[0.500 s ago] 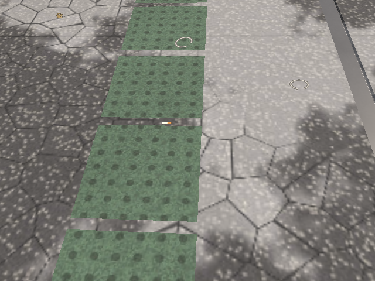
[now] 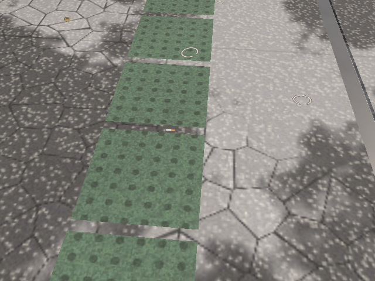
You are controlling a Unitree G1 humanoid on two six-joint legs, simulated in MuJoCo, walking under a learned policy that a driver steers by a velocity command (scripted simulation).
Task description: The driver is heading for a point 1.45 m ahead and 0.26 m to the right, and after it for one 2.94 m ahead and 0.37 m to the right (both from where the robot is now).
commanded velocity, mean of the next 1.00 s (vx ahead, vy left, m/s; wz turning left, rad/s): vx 0.01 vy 0.00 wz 0.01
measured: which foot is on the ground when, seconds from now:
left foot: down 0.00-1.00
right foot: down 0.00-1.00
